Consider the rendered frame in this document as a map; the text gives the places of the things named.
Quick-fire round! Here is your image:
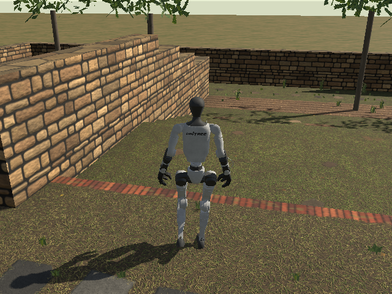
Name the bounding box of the robot right forearm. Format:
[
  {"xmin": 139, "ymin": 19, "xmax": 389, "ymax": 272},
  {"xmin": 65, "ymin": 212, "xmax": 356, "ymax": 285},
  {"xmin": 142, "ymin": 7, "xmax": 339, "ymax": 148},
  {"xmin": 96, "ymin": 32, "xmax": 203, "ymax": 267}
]
[{"xmin": 219, "ymin": 149, "xmax": 230, "ymax": 175}]

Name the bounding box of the left robot upper arm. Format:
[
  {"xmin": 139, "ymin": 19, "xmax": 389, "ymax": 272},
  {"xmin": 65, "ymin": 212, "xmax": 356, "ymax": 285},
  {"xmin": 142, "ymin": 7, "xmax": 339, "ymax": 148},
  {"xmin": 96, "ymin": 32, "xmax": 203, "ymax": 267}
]
[{"xmin": 166, "ymin": 123, "xmax": 184, "ymax": 157}]

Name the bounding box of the right robot upper arm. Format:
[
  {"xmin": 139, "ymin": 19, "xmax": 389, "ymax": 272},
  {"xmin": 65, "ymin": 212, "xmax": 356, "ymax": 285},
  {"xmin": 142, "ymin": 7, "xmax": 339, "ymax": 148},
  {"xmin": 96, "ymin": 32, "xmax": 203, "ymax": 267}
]
[{"xmin": 209, "ymin": 124, "xmax": 225, "ymax": 158}]

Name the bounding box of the robot right shin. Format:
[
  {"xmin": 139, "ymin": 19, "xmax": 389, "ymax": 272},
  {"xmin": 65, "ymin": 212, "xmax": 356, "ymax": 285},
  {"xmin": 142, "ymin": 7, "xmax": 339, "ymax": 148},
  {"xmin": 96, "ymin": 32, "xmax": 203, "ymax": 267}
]
[{"xmin": 199, "ymin": 202, "xmax": 210, "ymax": 241}]

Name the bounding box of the robot right hand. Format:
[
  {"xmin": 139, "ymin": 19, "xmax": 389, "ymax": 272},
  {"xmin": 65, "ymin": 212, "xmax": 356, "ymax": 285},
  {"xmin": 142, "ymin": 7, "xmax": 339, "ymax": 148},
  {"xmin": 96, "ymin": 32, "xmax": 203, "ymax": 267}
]
[{"xmin": 217, "ymin": 173, "xmax": 232, "ymax": 187}]

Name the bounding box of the robot left hand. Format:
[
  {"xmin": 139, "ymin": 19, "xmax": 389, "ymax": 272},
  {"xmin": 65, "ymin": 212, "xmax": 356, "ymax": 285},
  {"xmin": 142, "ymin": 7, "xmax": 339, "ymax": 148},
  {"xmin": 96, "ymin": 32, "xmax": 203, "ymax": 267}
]
[{"xmin": 157, "ymin": 171, "xmax": 172, "ymax": 186}]

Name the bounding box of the right robot thigh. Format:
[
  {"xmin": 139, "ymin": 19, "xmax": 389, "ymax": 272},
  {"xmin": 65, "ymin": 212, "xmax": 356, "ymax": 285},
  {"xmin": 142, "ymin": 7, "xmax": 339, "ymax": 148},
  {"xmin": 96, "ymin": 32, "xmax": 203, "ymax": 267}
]
[{"xmin": 200, "ymin": 170, "xmax": 217, "ymax": 212}]

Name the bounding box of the robot left forearm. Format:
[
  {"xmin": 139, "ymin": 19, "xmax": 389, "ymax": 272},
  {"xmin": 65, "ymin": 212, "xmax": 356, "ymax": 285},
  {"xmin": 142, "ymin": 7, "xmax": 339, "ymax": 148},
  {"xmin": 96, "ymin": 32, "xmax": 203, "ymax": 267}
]
[{"xmin": 159, "ymin": 148, "xmax": 172, "ymax": 173}]

